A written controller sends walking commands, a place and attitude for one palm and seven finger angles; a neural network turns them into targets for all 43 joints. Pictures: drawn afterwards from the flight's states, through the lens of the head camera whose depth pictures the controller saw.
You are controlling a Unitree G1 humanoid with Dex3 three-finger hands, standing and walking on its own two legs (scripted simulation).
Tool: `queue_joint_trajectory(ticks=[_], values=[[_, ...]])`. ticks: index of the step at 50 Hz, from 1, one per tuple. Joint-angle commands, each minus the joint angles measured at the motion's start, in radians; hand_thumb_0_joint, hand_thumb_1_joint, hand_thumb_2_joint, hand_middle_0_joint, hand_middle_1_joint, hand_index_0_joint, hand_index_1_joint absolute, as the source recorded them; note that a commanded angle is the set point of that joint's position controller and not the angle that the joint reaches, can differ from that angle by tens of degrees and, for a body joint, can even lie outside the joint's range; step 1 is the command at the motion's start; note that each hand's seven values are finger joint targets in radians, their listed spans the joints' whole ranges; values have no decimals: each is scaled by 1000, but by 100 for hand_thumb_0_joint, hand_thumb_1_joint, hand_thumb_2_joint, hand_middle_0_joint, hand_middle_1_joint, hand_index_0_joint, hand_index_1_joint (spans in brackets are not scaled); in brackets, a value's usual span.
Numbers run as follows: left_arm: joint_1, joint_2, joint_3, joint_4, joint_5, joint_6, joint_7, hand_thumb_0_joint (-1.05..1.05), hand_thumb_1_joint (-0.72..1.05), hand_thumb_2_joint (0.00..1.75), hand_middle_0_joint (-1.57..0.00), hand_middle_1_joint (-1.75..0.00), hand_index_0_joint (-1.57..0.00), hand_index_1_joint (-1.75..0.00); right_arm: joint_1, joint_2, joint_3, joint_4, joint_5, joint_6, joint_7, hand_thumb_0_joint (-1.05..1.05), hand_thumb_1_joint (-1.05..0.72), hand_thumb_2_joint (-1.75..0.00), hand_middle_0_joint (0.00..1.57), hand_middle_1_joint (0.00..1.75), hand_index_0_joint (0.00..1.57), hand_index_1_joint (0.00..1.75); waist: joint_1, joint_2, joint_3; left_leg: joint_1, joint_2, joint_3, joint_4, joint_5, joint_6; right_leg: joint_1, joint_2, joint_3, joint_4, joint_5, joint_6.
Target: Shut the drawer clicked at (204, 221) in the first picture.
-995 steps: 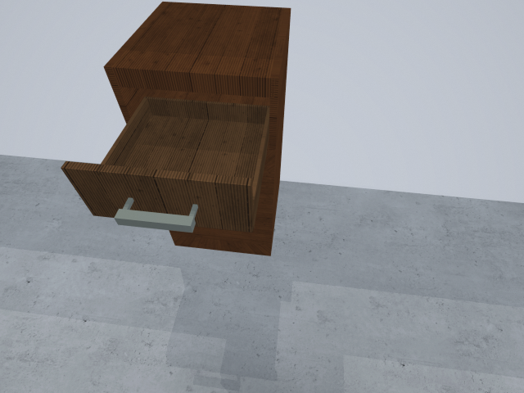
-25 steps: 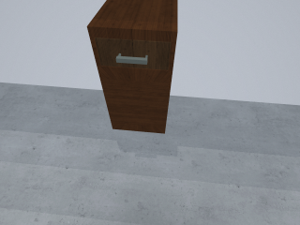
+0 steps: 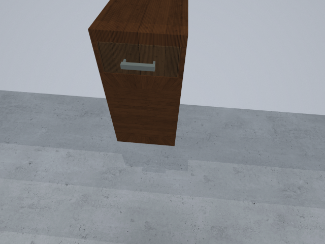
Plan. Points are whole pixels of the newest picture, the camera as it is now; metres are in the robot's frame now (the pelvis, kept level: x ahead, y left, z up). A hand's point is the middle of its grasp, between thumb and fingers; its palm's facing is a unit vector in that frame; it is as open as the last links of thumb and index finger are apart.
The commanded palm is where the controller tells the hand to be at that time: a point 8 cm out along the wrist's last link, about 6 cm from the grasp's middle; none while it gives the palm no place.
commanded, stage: look to check the result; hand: left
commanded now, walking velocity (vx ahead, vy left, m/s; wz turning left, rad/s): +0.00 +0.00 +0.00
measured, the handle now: (138, 64) +0.88 +0.16 -0.06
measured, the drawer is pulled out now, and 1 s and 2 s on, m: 0.00 0.00 0.00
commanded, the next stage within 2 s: stand and wait in 0.42 s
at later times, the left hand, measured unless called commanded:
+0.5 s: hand out of the picture +0.00 +0.16 -0.18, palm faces +0.04 -0.98 -0.18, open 7.3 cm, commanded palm none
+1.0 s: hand out of the picture +0.01 +0.16 -0.17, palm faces +0.04 -0.98 -0.19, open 7.3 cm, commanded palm none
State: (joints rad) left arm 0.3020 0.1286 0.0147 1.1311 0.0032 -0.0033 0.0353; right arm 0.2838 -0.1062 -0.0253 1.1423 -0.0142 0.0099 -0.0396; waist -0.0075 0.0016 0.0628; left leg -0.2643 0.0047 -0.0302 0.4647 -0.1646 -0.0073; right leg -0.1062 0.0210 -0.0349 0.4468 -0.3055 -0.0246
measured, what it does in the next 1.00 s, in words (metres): stands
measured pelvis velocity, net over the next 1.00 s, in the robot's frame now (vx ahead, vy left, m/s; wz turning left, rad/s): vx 0.01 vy -0.01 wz -0.01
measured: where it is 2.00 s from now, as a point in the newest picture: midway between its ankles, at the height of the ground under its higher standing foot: outside the picture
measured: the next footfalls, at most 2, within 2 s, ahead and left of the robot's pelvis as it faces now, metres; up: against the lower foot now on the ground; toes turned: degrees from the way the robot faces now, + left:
none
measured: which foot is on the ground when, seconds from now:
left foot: down 0.00-1.00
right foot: down 0.00-1.00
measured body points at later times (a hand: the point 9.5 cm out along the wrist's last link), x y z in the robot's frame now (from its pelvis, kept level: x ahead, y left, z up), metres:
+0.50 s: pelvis +0.01 +0.00 +0.00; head +0.02 +0.00 +0.45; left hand +0.00 +0.22 -0.16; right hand +0.00 -0.22 -0.16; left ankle +0.06 +0.12 -0.74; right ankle -0.04 -0.10 -0.74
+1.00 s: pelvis +0.01 -0.01 +0.00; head +0.03 -0.01 +0.45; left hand +0.01 +0.22 -0.16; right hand +0.01 -0.23 -0.16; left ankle +0.06 +0.12 -0.74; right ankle -0.04 -0.10 -0.74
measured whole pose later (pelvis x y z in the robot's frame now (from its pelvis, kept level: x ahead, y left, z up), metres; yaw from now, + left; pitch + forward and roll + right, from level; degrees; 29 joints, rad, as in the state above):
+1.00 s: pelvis +0.01 -0.01 +0.00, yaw +0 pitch -2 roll +0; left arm 0.28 0.15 0.02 1.13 0.00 -0.01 0.03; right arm 0.25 -0.14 -0.02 1.15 -0.01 0.00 -0.04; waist -0.01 0.00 0.07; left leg -0.23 0.01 -0.02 0.43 -0.17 -0.02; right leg -0.07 0.02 -0.03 0.42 -0.31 -0.03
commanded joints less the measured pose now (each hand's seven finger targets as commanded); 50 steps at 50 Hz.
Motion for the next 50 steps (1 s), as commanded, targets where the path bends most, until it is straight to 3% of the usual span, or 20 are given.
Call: queue_joint_trajectory(ticks=[1,34,42,46,50], values=[[84,90,18,-11,3,-8,8,0,90,90,-20,-30,-20,-30,64,-94,-13,-21,-2,-9,-6,0,-90,-90,20,30,20,30,0,15,24,81,76,-54,-58,98,44,-120,-106,78,-124,82,-32],[56,116,21,-14,2,-10,6,0,90,90,-20,-30,-20,-30,33,-125,-11,-15,-1,-13,-6,0,-90,-90,20,30,20,30,1,10,33,91,78,-52,-76,103,40,-100,-107,82,-138,97,-29],[55,121,24,-16,2,-14,8,0,90,90,-20,-30,-20,-30,31,-127,-12,-15,0,-17,-8,0,-90,-90,20,30,20,30,3,2,11,108,81,-46,-67,155,41,-76,-111,78,-130,172,-26],[52,123,23,-14,3,-11,6,0,90,90,-20,-30,-20,-30,25,-127,-12,-14,-1,-13,-6,0,-90,-90,20,30,20,30,2,16,43,96,81,-50,-79,107,39,-102,-109,80,-145,100,-28],[55,128,25,-16,4,-14,7,0,90,90,-20,-30,-20,-30,24,-137,-15,-18,1,-16,-7,0,-90,-90,20,30,20,30,3,0,9,114,83,-48,-71,142,41,-81,-111,84,-139,152,-26]])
